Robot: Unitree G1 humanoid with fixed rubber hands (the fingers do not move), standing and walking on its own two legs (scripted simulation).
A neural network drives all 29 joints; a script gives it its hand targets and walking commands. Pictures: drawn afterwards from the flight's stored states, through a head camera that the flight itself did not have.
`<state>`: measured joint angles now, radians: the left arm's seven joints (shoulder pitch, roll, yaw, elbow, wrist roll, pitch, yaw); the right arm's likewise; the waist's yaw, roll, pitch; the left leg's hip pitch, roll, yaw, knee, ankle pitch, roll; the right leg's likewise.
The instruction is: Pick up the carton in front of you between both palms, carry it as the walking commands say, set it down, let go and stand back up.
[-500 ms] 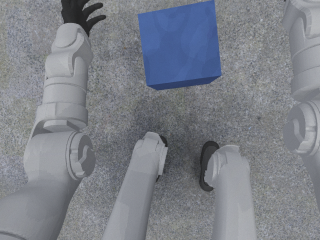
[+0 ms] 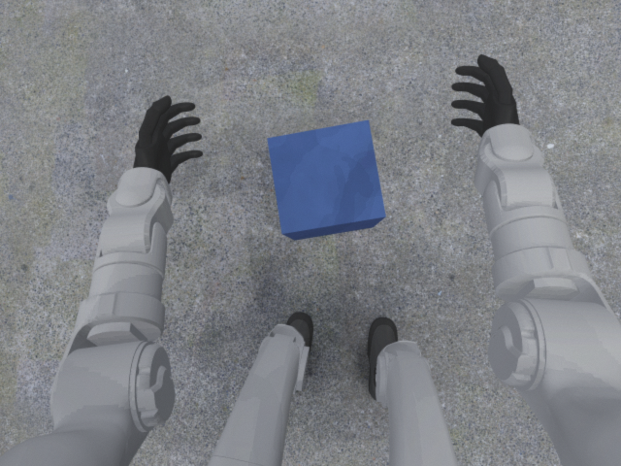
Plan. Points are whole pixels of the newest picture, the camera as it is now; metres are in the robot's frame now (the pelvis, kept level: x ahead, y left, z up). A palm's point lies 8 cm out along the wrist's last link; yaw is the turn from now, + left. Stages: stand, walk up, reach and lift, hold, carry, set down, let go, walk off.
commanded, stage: let go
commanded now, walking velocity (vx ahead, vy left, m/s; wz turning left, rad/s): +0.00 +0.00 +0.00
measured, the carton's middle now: (326, 188) +0.50 +0.07 -0.54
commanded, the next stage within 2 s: stand in 1.24 s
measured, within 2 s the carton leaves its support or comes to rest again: neither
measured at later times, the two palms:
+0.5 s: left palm (72, 310) +0.27 +0.25 +0.03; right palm (600, 292) +0.34 -0.19 -0.01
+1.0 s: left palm (94, 373) +0.23 +0.21 +0.05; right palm out of the picture +0.23 -0.25 +0.05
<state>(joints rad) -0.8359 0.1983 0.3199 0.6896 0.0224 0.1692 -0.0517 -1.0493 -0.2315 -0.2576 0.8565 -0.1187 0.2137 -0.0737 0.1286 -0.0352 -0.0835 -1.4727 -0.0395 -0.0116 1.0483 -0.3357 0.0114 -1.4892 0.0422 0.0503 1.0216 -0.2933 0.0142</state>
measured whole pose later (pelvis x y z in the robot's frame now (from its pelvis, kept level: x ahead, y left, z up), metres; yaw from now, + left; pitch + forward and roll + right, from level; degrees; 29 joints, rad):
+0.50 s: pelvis +0.06 +0.01 +0.09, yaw +1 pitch +20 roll -1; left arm 0.03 0.19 0.05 0.44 -0.04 0.01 -0.10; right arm -0.12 -0.17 -0.14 0.57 -0.06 0.03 -0.04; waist 0.10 0.05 -0.09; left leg -0.69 -0.05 -0.04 0.63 -0.29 0.02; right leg -0.70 0.02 0.04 0.61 -0.26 0.01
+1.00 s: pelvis +0.06 -0.02 +0.11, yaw +2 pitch -5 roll +0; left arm 0.20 0.20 0.06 0.40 0.04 0.14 -0.09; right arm 0.23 -0.20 -0.04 0.40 0.00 0.14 0.06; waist 0.00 -0.01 0.13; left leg -0.08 0.00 -0.06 0.45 -0.27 -0.01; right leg -0.10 0.05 0.02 0.43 -0.24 -0.03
